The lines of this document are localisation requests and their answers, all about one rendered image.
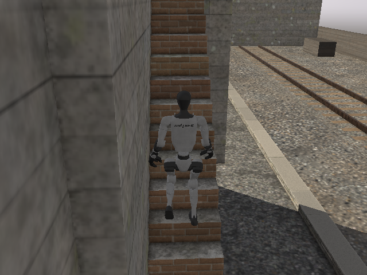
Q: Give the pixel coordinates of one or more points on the left robot shin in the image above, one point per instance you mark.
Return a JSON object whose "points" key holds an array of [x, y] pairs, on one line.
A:
{"points": [[169, 191]]}

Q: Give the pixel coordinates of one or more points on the robot left upper arm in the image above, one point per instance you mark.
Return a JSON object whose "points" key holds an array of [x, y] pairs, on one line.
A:
{"points": [[163, 130]]}

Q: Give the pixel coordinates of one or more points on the right robot forearm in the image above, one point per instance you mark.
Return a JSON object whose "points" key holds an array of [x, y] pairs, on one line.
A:
{"points": [[208, 149]]}

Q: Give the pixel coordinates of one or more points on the robot torso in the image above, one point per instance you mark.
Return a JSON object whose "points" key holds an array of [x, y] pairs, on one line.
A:
{"points": [[183, 137]]}

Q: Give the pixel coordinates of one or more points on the left robot forearm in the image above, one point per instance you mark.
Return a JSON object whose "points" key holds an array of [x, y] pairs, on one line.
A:
{"points": [[155, 150]]}

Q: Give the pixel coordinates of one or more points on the left robot hand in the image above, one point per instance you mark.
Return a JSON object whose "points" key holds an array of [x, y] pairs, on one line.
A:
{"points": [[156, 160]]}

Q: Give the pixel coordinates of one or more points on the right robot hand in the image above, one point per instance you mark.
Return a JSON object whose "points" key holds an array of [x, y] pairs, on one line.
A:
{"points": [[207, 157]]}

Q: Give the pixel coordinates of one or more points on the robot right upper arm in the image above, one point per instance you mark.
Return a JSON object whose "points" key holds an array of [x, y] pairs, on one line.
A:
{"points": [[204, 130]]}

